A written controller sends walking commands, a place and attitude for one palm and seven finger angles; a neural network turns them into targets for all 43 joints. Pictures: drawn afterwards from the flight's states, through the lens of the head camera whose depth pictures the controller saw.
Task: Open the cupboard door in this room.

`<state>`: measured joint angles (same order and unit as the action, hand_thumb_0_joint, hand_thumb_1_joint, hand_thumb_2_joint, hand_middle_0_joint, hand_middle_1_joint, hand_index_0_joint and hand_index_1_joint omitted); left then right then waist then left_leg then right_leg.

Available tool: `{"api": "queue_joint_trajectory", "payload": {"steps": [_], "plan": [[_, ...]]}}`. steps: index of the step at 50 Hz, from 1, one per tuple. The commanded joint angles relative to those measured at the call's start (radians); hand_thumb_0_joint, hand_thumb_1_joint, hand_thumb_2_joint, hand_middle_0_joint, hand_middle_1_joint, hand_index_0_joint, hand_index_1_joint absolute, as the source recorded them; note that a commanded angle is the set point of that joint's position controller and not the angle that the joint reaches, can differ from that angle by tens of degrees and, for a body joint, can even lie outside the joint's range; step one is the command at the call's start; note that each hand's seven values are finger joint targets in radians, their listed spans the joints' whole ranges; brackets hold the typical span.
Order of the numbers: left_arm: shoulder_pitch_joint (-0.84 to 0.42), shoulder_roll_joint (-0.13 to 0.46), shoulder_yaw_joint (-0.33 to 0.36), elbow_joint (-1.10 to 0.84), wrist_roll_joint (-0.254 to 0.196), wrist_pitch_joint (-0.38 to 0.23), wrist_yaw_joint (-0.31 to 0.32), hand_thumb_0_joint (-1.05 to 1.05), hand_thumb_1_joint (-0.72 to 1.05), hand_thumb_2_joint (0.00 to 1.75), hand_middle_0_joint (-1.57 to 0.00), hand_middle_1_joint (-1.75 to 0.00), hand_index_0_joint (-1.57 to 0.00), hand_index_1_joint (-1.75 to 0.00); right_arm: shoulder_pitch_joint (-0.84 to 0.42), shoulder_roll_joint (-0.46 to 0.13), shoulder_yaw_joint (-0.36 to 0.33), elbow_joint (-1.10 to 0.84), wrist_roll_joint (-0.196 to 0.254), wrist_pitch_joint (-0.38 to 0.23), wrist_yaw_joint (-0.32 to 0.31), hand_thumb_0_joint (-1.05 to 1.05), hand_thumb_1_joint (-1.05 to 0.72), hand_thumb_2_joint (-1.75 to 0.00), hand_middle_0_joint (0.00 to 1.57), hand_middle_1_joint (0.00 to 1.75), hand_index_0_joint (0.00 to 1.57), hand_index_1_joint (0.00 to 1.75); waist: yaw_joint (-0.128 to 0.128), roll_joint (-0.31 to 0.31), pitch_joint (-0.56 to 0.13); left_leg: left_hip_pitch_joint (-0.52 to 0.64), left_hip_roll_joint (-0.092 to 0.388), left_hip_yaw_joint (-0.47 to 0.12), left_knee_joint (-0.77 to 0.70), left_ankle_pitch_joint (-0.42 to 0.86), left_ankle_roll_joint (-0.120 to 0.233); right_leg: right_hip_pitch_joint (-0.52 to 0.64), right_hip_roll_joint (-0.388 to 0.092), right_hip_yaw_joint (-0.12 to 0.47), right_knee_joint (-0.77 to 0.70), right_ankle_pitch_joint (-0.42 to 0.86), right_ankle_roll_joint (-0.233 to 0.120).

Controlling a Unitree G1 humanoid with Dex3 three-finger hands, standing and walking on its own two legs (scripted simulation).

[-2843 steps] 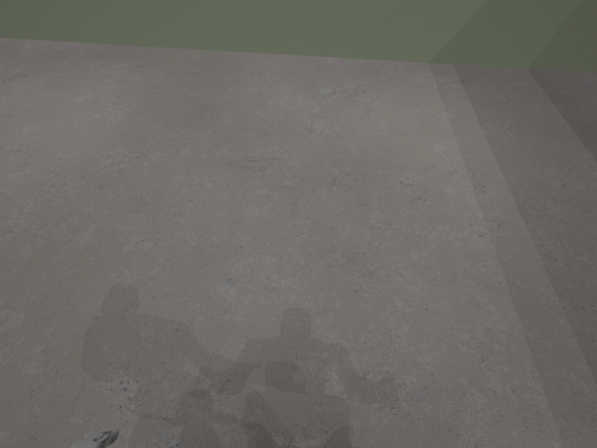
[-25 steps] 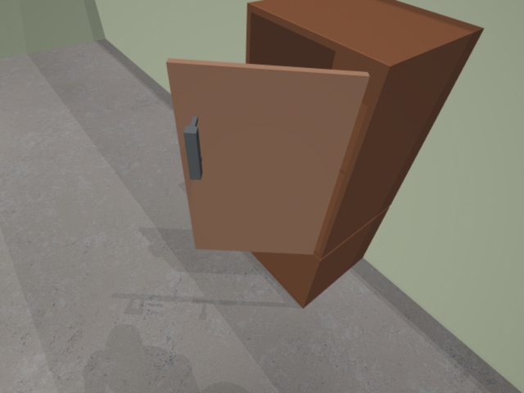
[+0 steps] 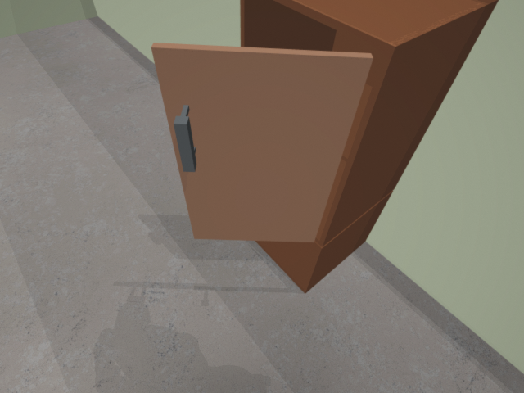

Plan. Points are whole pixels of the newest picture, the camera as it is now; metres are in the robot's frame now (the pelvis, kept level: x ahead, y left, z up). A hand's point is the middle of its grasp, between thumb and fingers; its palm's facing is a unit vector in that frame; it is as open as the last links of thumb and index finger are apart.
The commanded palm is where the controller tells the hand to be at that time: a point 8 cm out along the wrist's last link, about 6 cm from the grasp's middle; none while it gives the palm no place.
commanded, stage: come to a stop and stand still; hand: left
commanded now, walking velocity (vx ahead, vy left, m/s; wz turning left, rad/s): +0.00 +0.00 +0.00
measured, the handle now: (187, 138) +0.55 +0.19 +0.05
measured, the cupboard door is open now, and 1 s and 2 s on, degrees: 49 49 49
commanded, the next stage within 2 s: look again from close up in 1.26 s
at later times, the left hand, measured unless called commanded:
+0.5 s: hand out of the picture +0.03 +0.19 -0.16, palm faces -0.03 -0.97 -0.23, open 7.4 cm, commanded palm none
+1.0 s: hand out of the picture +0.05 +0.16 -0.17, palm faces -0.02 -0.98 -0.21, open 7.3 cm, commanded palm none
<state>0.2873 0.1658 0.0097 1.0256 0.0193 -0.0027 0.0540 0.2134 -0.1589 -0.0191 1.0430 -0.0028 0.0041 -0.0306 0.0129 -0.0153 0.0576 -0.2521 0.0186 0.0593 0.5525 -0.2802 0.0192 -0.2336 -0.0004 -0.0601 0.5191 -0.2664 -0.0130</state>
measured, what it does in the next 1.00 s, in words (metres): stands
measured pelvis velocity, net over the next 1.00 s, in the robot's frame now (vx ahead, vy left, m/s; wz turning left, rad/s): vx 0.03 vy -0.02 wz -0.02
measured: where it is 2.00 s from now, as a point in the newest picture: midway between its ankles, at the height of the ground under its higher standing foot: outside the picture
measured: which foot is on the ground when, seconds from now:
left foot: down 0.00-1.00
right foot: down 0.00-1.00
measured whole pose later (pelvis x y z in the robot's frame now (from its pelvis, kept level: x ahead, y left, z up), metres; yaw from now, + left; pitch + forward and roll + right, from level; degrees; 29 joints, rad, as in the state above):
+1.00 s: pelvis +0.03 -0.02 +0.01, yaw -1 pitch +0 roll +1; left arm 0.24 0.17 -0.01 1.11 0.01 -0.02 0.03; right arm 0.22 -0.17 0.01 1.13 -0.01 -0.02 -0.02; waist 0.00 -0.01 0.04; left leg -0.15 0.02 0.08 0.42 -0.27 0.00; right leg -0.17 0.01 -0.04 0.46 -0.28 -0.03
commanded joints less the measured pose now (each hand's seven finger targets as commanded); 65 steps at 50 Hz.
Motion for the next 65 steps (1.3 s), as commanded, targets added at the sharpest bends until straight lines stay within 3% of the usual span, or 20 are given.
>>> {"api": "queue_joint_trajectory", "payload": {"steps": [1, 2, 3, 5, 7, 11, 15, 21, 29, 38, 53, 65], "plan": [[0.008, 0.147, 0.017, -0.090, 0.002, -0.013, 0.000, 0.00, 0.90, 0.90, -0.20, -0.30, -0.20, -0.30, 0.082, -0.095, -0.014, -0.111, -0.014, -0.009, 0.020, 0.00, -0.90, -0.90, 0.20, 0.30, 0.20, 0.30, -0.054, 0.121, -0.027, -0.001, 0.064, -0.099, -0.083, -0.053, 0.005, -0.134, -0.123, 0.161, -0.099, -0.190, -0.070], [0.005, 0.132, 0.013, -0.094, 0.005, -0.010, -0.004, 0.00, 0.90, 0.90, -0.20, -0.30, -0.20, -0.30, 0.088, -0.101, -0.009, -0.119, -0.021, -0.016, 0.022, 0.00, -0.90, -0.90, 0.20, 0.30, 0.20, 0.30, -0.040, 0.157, 0.000, -0.054, 0.095, -0.143, -0.146, -0.064, 0.025, -0.107, -0.084, 0.105, -0.067, -0.165, -0.053], [0.018, 0.123, 0.012, -0.091, 0.005, -0.007, -0.008, 0.00, 0.90, 0.90, -0.20, -0.30, -0.20, -0.30, 0.070, -0.118, -0.010, -0.132, -0.019, -0.018, 0.022, 0.00, -0.90, -0.90, 0.20, 0.30, 0.20, 0.30, -0.025, 0.133, 0.006, -0.090, 0.113, -0.184, -0.203, -0.121, 0.039, -0.075, -0.055, 0.079, -0.040, -0.138, -0.039], [0.034, 0.108, 0.005, -0.083, 0.005, -0.006, -0.016, 0.00, 0.90, 0.90, -0.20, -0.30, -0.20, -0.30, 0.047, -0.147, -0.013, -0.152, -0.017, -0.020, 0.021, 0.00, -0.90, -0.90, 0.20, 0.30, 0.20, 0.30, -0.008, 0.042, 0.021, -0.129, 0.122, -0.206, -0.256, -0.203, 0.050, -0.037, -0.046, 0.067, -0.031, -0.096, -0.028], [0.030, 0.117, 0.003, -0.079, 0.006, -0.009, -0.021, 0.00, 0.90, 0.90, -0.20, -0.30, -0.20, -0.30, 0.040, -0.150, -0.011, -0.149, -0.018, -0.026, 0.021, 0.00, -0.90, -0.90, 0.20, 0.30, 0.20, 0.30, -0.002, 0.051, 0.028, -0.127, 0.108, -0.188, -0.272, -0.181, 0.049, -0.022, -0.057, 0.077, -0.044, -0.063, -0.028], [0.013, 0.140, 0.001, -0.072, 0.001, -0.016, -0.024, 0.00, 0.90, 0.90, -0.20, -0.30, -0.20, -0.30, 0.053, -0.162, -0.005, -0.126, -0.017, -0.029, 0.022, 0.00, -0.90, -0.90, 0.20, 0.30, 0.20, 0.30, -0.010, -0.015, 0.025, -0.071, 0.085, -0.153, -0.256, -0.139, 0.037, -0.047, -0.081, 0.118, -0.102, -0.096, -0.028], [0.008, 0.145, 0.000, -0.062, -0.003, -0.021, -0.026, 0.00, 0.90, 0.90, -0.20, -0.30, -0.20, -0.30, 0.070, -0.152, 0.004, -0.093, -0.016, -0.033, 0.022, 0.00, -0.90, -0.90, 0.20, 0.30, 0.20, 0.30, -0.015, -0.029, 0.003, -0.027, 0.076, -0.128, -0.242, -0.073, 0.032, -0.046, -0.095, 0.134, -0.128, -0.084, -0.029], [0.004, 0.148, -0.004, -0.030, -0.008, -0.029, -0.025, 0.00, 0.90, 0.90, -0.20, -0.30, -0.20, -0.30, 0.084, -0.140, 0.015, -0.038, -0.012, -0.043, 0.018, 0.00, -0.90, -0.90, 0.20, 0.30, 0.20, 0.30, -0.016, -0.003, -0.043, 0.040, 0.079, -0.097, -0.210, 0.091, 0.024, -0.006, -0.107, 0.135, -0.125, 0.043, -0.027], [0.012, 0.133, -0.004, 0.017, -0.007, -0.031, -0.021, 0.00, 0.90, 0.90, -0.20, -0.30, -0.20, -0.30, 0.081, -0.119, 0.018, 0.018, -0.010, -0.046, 0.008, 0.00, -0.90, -0.90, 0.20, 0.30, 0.20, 0.30, -0.010, 0.023, -0.046, 0.068, 0.085, -0.081, -0.192, 0.180, 0.016, 0.033, -0.112, 0.128, -0.119, 0.165, -0.028], [0.014, 0.124, -0.004, 0.044, -0.006, -0.031, -0.019, 0.00, 0.90, 0.90, -0.20, -0.30, -0.20, -0.30, 0.072, -0.107, 0.016, 0.046, -0.009, -0.041, 0.002, 0.00, -0.90, -0.90, 0.20, 0.30, 0.20, 0.30, -0.011, 0.014, -0.022, 0.087, 0.089, -0.067, -0.185, 0.190, 0.009, 0.033, -0.114, 0.131, -0.132, 0.221, -0.030], [0.009, 0.143, 0.004, 0.045, -0.006, -0.035, -0.018, 0.00, 0.90, 0.90, -0.20, -0.30, -0.20, -0.30, 0.052, -0.125, 0.012, 0.054, -0.010, -0.042, -0.003, 0.00, -0.90, -0.90, 0.20, 0.30, 0.20, 0.30, -0.010, 0.009, -0.051, 0.122, 0.095, -0.061, -0.177, 0.252, 0.005, 0.072, -0.118, 0.132, -0.132, 0.328, -0.033], [0.000, 0.152, 0.007, 0.042, -0.007, -0.034, -0.019, 0.00, 0.90, 0.90, -0.20, -0.30, -0.20, -0.30, 0.041, -0.130, 0.011, 0.057, -0.011, -0.039, -0.003, 0.00, -0.90, -0.90, 0.20, 0.30, 0.20, 0.30, -0.007, 0.009, -0.033, 0.118, 0.096, -0.063, -0.194, 0.223, 0.001, 0.075, -0.120, 0.137, -0.155, 0.304, -0.033]]}}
